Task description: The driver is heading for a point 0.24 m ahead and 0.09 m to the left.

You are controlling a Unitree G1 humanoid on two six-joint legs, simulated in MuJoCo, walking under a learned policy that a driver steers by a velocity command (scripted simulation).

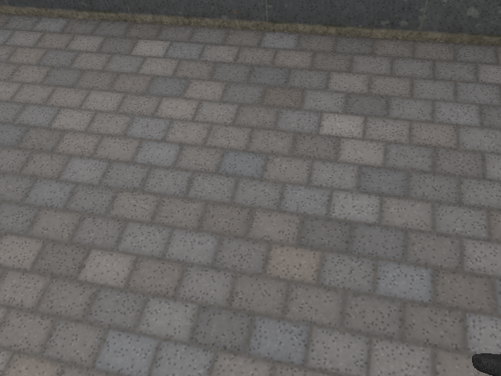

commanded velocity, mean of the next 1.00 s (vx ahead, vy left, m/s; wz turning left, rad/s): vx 0.11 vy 0.00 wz -0.14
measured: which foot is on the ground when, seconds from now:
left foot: up 0.00-0.30, down 0.32-1.00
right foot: down 0.00-1.00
